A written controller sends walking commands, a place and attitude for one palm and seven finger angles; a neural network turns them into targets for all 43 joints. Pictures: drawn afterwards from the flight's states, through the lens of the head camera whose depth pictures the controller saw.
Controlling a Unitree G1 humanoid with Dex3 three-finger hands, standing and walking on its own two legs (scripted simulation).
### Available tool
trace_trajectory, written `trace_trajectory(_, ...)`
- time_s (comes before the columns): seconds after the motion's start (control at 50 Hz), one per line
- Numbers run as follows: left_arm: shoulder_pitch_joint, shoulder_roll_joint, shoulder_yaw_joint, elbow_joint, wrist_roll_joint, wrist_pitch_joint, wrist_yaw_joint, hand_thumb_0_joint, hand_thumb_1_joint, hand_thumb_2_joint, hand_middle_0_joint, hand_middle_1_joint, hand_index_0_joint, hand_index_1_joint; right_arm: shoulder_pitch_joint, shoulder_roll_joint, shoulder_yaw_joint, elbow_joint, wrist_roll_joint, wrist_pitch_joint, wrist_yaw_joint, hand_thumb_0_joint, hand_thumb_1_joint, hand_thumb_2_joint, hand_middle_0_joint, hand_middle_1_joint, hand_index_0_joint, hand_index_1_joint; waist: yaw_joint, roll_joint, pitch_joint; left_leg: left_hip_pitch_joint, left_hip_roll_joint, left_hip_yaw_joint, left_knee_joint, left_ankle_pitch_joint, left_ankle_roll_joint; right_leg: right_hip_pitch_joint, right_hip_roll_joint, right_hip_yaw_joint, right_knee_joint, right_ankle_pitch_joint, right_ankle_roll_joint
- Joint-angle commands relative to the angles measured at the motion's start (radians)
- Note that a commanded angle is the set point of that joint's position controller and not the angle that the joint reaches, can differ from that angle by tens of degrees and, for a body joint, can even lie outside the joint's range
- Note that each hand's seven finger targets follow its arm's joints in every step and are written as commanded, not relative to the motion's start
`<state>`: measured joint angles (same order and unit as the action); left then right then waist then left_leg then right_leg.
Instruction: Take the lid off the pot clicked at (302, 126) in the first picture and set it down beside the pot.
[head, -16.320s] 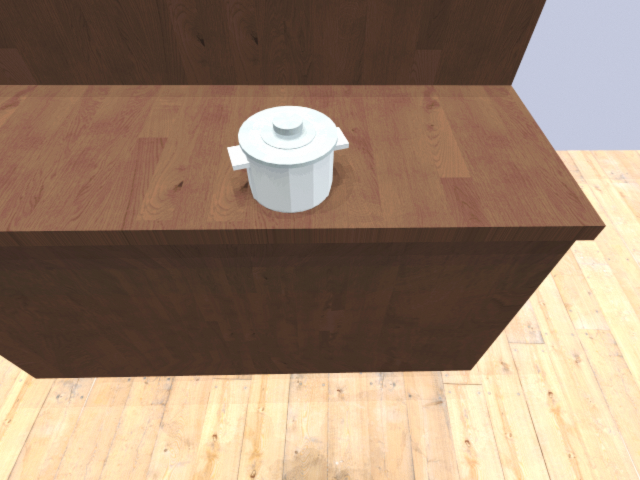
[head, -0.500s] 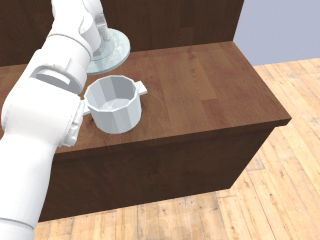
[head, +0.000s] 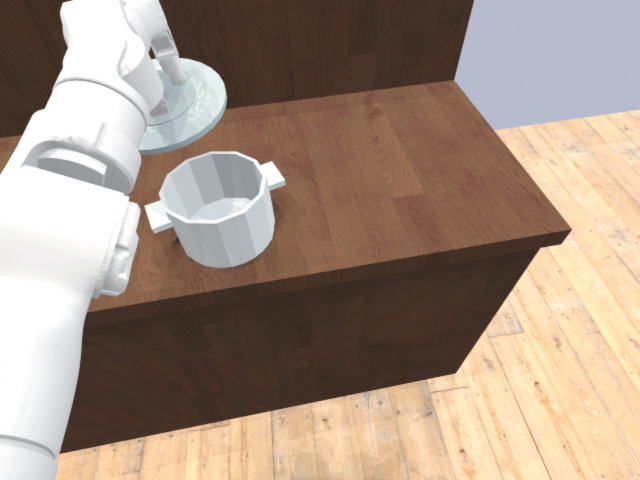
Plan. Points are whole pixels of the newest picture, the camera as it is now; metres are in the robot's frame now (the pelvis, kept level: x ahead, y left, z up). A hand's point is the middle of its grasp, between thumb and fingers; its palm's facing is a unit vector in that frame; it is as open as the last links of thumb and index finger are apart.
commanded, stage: move the lid sideways beside the pot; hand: left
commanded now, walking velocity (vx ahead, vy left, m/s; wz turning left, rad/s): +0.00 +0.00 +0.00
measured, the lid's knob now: (150, 87) +0.53 +0.16 +0.24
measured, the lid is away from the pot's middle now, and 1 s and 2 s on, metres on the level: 0.04 0.17 0.24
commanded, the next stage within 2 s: lower the lid onto the table in 1.76 s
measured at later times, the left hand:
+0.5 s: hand (74, 100) +0.48 +0.22 +0.26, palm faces -0.26 -0.13 -0.96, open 7.7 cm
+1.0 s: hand (23, 109) +0.48 +0.28 +0.25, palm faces -0.26 -0.13 -0.96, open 7.7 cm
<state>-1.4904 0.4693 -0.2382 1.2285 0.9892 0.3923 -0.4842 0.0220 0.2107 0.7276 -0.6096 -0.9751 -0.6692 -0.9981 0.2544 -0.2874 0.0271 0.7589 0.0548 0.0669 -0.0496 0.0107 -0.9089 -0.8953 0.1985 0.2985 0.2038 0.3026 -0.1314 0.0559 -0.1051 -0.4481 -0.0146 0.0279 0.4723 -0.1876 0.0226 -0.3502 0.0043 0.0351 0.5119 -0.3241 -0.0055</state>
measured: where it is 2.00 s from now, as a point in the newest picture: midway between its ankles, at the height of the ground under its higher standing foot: outside the picture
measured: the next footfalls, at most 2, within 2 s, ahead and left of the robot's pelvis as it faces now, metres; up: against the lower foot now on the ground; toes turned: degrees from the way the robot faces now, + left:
none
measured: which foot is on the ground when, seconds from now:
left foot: down 0.00-1.00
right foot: down 0.00-1.00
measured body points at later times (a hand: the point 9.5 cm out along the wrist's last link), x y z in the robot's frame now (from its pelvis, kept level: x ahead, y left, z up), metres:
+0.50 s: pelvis -0.01 +0.01 +0.00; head +0.03 +0.01 +0.45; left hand +0.49 +0.22 +0.31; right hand +0.08 -0.25 -0.13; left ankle +0.02 +0.11 -0.74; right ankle -0.05 -0.12 -0.74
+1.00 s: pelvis -0.01 +0.02 +0.00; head +0.04 +0.02 +0.44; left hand +0.49 +0.28 +0.30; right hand +0.03 -0.26 -0.13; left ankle +0.02 +0.11 -0.74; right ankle -0.05 -0.12 -0.74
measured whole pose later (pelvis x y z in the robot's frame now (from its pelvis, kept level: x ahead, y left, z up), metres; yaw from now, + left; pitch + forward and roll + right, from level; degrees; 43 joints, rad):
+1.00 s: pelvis -0.01 +0.02 +0.00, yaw +1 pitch +10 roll -1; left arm -1.41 0.72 -0.22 1.14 1.01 0.23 -0.56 0.03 0.21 0.73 -0.61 -0.98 -0.67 -1.00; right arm 0.29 -0.29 0.02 0.75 0.08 0.09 -0.06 0.01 -0.91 -0.90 0.20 0.30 0.20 0.30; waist -0.13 0.03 -0.09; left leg -0.51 -0.02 0.01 0.54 -0.21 0.04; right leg -0.37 0.00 0.01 0.51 -0.31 0.01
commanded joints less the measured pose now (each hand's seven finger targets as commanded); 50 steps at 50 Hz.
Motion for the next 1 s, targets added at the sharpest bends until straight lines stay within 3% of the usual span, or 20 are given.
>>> trace_trajectory(0.0, -0.623, 0.251, 0.009, -0.314, 0.045, -0.041, 0.036, 0.0, 0.641, 0.922, -0.793, -1.086, -0.847, -1.094, -0.023, -0.127, -0.055, -0.119, 0.006, -0.033, -0.008, 0.0, -0.9, -0.9, 0.2, 0.3, 0.2, 0.3, 0.012, -0.08, -0.499, 0.418, -0.039, -0.019, 0.076, 0.429, 0.07, 0.03, 0.032, -0.021, -0.047, 0.511, -0.012)
trace_trajectory(0.02, -0.592, 0.266, 0.026, -0.317, 0.037, -0.043, 0.027, 0.0, 0.641, 0.922, -0.793, -1.086, -0.847, -1.094, -0.018, -0.13, -0.058, -0.119, 0.004, -0.029, -0.007, 0.0, -0.9, -0.9, 0.2, 0.3, 0.2, 0.3, 0.016, -0.091, -0.5, 0.415, -0.042, -0.017, 0.076, 0.423, 0.071, 0.04, 0.033, -0.022, -0.049, 0.513, -0.009)
trace_trajectory(0.06, -0.584, 0.215, -0.018, -0.317, 0.005, -0.043, 0.002, 0.0, 0.641, 0.922, -0.793, -1.086, -0.847, -1.094, -0.028, -0.135, -0.058, -0.116, 0.01, -0.027, 0.0, 0.0, -0.9, -0.9, 0.2, 0.3, 0.2, 0.3, 0.013, -0.079, -0.455, 0.41, -0.05, -0.009, 0.071, 0.433, 0.07, 0.024, 0.029, -0.029, -0.058, 0.517, -0.015)
trace_trajectory(0.14, -0.575, 0.254, -0.005, -0.321, 0.009, -0.044, -0.004, 0.0, 0.641, 0.922, -0.793, -1.086, -0.847, -1.094, -0.033, -0.138, -0.054, -0.109, 0.014, -0.01, -0.001, 0.0, -0.9, -0.9, 0.2, 0.3, 0.2, 0.3, 0.005, -0.03, -0.364, 0.395, -0.043, -0.024, 0.059, 0.347, 0.066, -0.034, 0.039, -0.039, -0.069, 0.425, -0.02)
trace_trajectory(0.2, -0.587, 0.255, -0.014, -0.323, 0.015, -0.054, -0.001, 0.0, 0.641, 0.922, -0.793, -1.086, -0.847, -1.094, -0.028, -0.138, -0.054, -0.104, 0.015, -0.01, -0.003, 0.0, -0.9, -0.9, 0.2, 0.3, 0.2, 0.3, 0.0, -0.014, -0.362, 0.414, -0.036, -0.038, 0.059, 0.332, 0.062, -0.07, 0.045, -0.049, -0.071, 0.37, -0.024)
trace_trajectory(0.26, -0.633, 0.235, -0.03, -0.423, -0.002, -0.087, 0.0, 0.0, 0.641, 0.922, -0.793, -1.086, -0.847, -1.094, -0.039, -0.133, -0.053, -0.12, 0.018, -0.028, -0.004, 0.0, -0.9, -0.9, 0.2, 0.3, 0.2, 0.3, 0.006, 0.027, -0.447, 0.485, -0.037, -0.045, 0.064, 0.397, 0.058, -0.065, 0.045, -0.05, -0.067, 0.366, -0.03)
trace_trajectory(0.32, -0.63, 0.34, 0.049, -0.418, 0.01, -0.103, 0.011, 0.0, 0.641, 0.922, -0.793, -1.086, -0.847, -1.094, -0.012, -0.137, -0.059, -0.116, 0.012, -0.029, -0.008, 0.0, -0.9, -0.9, 0.2, 0.3, 0.2, 0.3, 0.009, 0.005, -0.493, 0.488, -0.034, -0.058, 0.076, 0.4, 0.056, -0.045, 0.048, -0.049, -0.055, 0.38, -0.024)
trace_trajectory(0.36, -0.6, 0.349, 0.049, -0.365, 0.003, -0.1, 0.004, 0.0, 0.641, 0.922, -0.793, -1.086, -0.847, -1.094, -0.018, -0.141, -0.054, -0.112, 0.017, -0.031, -0.011, 0.0, -0.9, -0.9, 0.2, 0.3, 0.2, 0.3, 0.015, -0.021, -0.479, 0.454, -0.043, -0.045, 0.071, 0.398, 0.057, -0.029, 0.044, -0.051, -0.056, 0.391, -0.028)
trace_trajectory(0.42, -0.573, 0.293, -0.002, -0.245, 0.016, -0.068, 0.008, 0.0, 0.641, 0.922, -0.793, -1.086, -0.847, -1.094, -0.017, -0.145, -0.047, -0.092, 0.028, -0.012, -0.014, 0.0, -0.9, -0.9, 0.2, 0.3, 0.2, 0.3, -0.007, -0.049, -0.336, 0.374, -0.032, -0.041, 0.041, 0.241, 0.054, -0.096, 0.045, -0.062, -0.079, 0.299, -0.024)
trace_trajectory(0.46, -0.593, 0.306, 0.003, -0.265, 0.017, -0.073, 0.005, 0.0, 0.641, 0.922, -0.793, -1.086, -0.847, -1.094, -0.031, -0.151, -0.044, -0.098, 0.024, -0.021, -0.014, 0.0, -0.9, -0.9, 0.2, 0.3, 0.2, 0.3, 0.004, -0.036, -0.362, 0.389, -0.036, -0.04, 0.039, 0.256, 0.053, -0.089, 0.044, -0.063, -0.078, 0.292, -0.03)
trace_trajectory(0.52, -0.648, 0.327, 0.012, -0.36, 0.037, -0.106, 0.008, 0.0, 0.641, 0.922, -0.793, -1.086, -0.847, -1.094, -0.013, -0.143, -0.053, -0.113, 0.016, -0.025, -0.01, 0.0, -0.9, -0.9, 0.2, 0.3, 0.2, 0.3, 0.003, 0.031, -0.48, 0.479, -0.024, -0.066, 0.073, 0.376, 0.046, -0.098, 0.047, -0.059, -0.056, 0.324, -0.027)
trace_trajectory(0.56, -0.602, 0.283, -0.015, -0.321, 0.02, -0.114, -0.007, 0.0, 0.641, 0.922, -0.793, -1.086, -0.847, -1.094, -0.011, -0.142, -0.052, -0.105, 0.02, -0.028, -0.009, 0.0, -0.9, -0.9, 0.2, 0.3, 0.2, 0.3, 0.004, 0.021, -0.456, 0.483, -0.023, -0.067, 0.072, 0.401, 0.043, -0.116, 0.05, -0.067, -0.062, 0.305, -0.029)
trace_trajectory(0.64, -0.577, 0.401, 0.069, -0.284, 0.032, -0.118, -0.009, 0.0, 0.641, 0.922, -0.793, -1.086, -0.847, -1.094, 0.008, -0.152, -0.057, -0.105, 0.017, -0.01, -0.014, 0.0, -0.9, -0.9, 0.2, 0.3, 0.2, 0.3, 0.003, -0.036, -0.425, 0.405, -0.034, -0.054, 0.07, 0.303, 0.053, -0.074, 0.049, -0.061, -0.062, 0.319, -0.025)
trace_trajectory(0.7, -0.573, 0.384, 0.036, -0.249, 0.037, -0.116, -0.01, 0.0, 0.641, 0.922, -0.793, -1.086, -0.847, -1.094, 0.011, -0.155, -0.054, -0.1, 0.023, -0.002, -0.014, 0.0, -0.9, -0.9, 0.2, 0.3, 0.2, 0.3, 0.001, -0.029, -0.382, 0.378, -0.03, -0.054, 0.061, 0.271, 0.052, -0.094, 0.048, -0.065, -0.067, 0.29, -0.027)
trace_trajectory(0.78, -0.584, 0.415, 0.043, -0.293, 0.051, -0.135, -0.007, 0.0, 0.641, 0.922, -0.793, -1.086, -0.847, -1.094, 0.013, -0.158, -0.054, -0.104, 0.025, -0.003, -0.014, 0.0, -0.9, -0.9, 0.2, 0.3, 0.2, 0.3, 0.001, 0.011, -0.404, 0.403, -0.024, -0.055, 0.069, 0.294, 0.051, -0.104, 0.051, -0.064, -0.068, 0.282, -0.026)
trace_trajectory(0.84, -0.545, 0.449, 0.06, -0.246, 0.052, -0.139, -0.012, 0.0, 0.641, 0.922, -0.793, -1.086, -0.847, -1.094, 0.023, -0.161, -0.054, -0.101, 0.027, 0.005, -0.023, 0.0, -0.9, -0.9, 0.2, 0.3, 0.2, 0.3, 0.0, -0.018, -0.373, 0.35, -0.029, -0.043, 0.059, 0.2, 0.057, -0.086, 0.051, -0.063, -0.077, 0.256, -0.024)
trace_trajectory(0.88, -0.607, 0.497, 0.084, -0.351, 0.048, -0.161, -0.009, 0.0, 0.641, 0.922, -0.793, -1.086, -0.847, -1.094, 0.02, -0.163, -0.056, -0.114, 0.027, -0.003, -0.022, 0.0, -0.9, -0.9, 0.2, 0.3, 0.2, 0.3, 0.008, 0.03, -0.459, 0.402, -0.026, -0.044, 0.07, 0.268, 0.056, -0.058, 0.047, -0.056, -0.064, 0.296, -0.024)
trace_trajectory(0.92, -0.602, 0.471, 0.063, -0.354, 0.051, -0.172, -0.008, 0.0, 0.641, 0.922, -0.793, -1.086, -0.847, -1.094, 0.03, -0.158, -0.057, -0.11, 0.028, -0.007, -0.023, 0.0, -0.9, -0.9, 0.2, 0.3, 0.2, 0.3, 0.006, 0.094, -0.454, 0.442, -0.02, -0.058, 0.083, 0.332, 0.05, -0.101, 0.052, -0.064, -0.065, 0.289, -0.027)
trace_trajectory(0.96, -0.6, 0.472, 0.062, -0.403, 0.039, -0.185, -0.015, 0.0, 0.641, 0.922, -0.793, -1.086, -0.847, -1.094, 0.027, -0.158, -0.061, -0.117, 0.029, -0.021, -0.021, 0.0, -0.9, -0.9, 0.2, 0.3, 0.2, 0.3, 0.017, 0.109, -0.48, 0.493, -0.016, -0.061, 0.098, 0.414, 0.049, -0.108, 0.052, -0.066, -0.065, 0.301, -0.029)
trace_trajectory(0.98, -0.582, 0.519, 0.107, -0.394, 0.048, -0.188, -0.01, 0.0, 0.641, 0.922, -0.793, -1.086, -0.847, -1.094, 0.043, -0.16, -0.064, -0.113, 0.024, -0.017, -0.021, 0.0, -0.9, -0.9, 0.2, 0.3, 0.2, 0.3, 0.013, 0.089, -0.487, 0.493, -0.011, -0.063, 0.106, 0.409, 0.052, -0.102, 0.056, -0.064, -0.06, 0.305, -0.023)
